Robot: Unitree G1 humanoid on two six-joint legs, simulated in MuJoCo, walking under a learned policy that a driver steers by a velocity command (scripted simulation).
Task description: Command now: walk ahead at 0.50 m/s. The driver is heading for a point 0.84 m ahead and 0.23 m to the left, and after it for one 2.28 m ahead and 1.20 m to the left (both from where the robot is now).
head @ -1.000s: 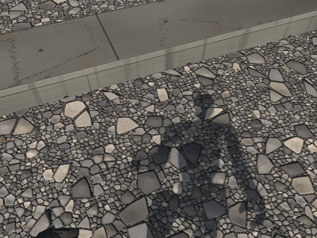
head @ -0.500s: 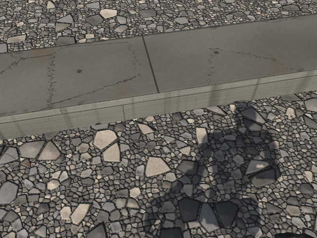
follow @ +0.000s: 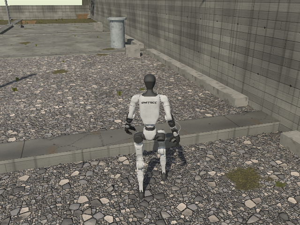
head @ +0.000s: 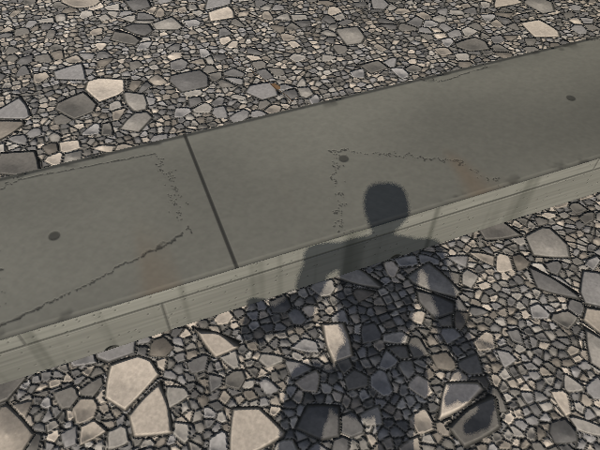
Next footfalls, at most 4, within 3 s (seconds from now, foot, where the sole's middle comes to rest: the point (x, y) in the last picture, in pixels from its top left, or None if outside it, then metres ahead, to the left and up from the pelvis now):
0.12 right None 0.26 -0.14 -0.78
0.66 left None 0.48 0.11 -0.78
1.24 right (303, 393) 0.61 -0.03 -0.78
1.58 left None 0.43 0.15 -0.78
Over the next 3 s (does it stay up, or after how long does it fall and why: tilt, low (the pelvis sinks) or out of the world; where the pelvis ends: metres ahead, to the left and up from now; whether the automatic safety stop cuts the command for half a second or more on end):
stays up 0.92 0.26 0.13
